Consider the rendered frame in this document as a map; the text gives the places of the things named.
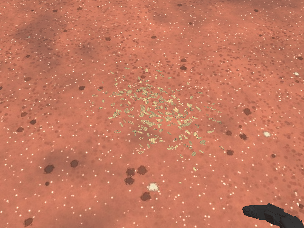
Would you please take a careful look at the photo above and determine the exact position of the right robot hand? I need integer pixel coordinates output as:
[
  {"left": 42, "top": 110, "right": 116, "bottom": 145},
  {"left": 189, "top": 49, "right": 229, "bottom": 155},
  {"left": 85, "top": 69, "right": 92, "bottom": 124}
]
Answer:
[{"left": 242, "top": 203, "right": 304, "bottom": 228}]

